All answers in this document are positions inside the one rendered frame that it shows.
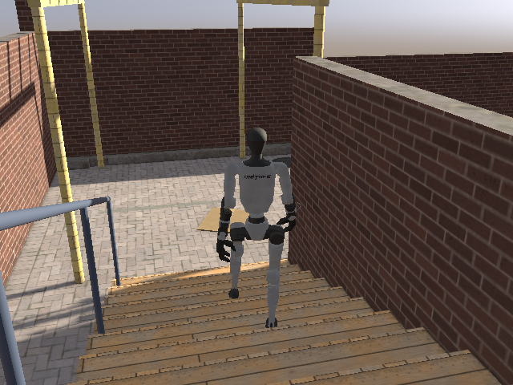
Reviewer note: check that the robot left forearm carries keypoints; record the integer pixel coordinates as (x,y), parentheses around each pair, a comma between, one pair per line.
(224,222)

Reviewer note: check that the humanoid robot head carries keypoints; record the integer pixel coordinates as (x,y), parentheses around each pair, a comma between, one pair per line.
(256,139)

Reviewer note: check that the left robot upper arm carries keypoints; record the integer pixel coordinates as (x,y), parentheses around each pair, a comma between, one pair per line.
(230,184)

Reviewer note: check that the left robot shin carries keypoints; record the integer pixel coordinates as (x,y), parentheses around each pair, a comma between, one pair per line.
(235,264)

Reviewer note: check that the right robot upper arm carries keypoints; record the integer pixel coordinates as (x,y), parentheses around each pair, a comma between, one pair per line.
(285,182)

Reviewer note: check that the robot right forearm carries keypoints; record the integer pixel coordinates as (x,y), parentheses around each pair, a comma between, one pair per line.
(291,210)

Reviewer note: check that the right robot hand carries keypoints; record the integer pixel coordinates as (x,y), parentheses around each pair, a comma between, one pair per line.
(286,220)

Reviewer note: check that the left robot hand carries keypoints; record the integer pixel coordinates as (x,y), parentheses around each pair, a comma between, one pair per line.
(221,251)

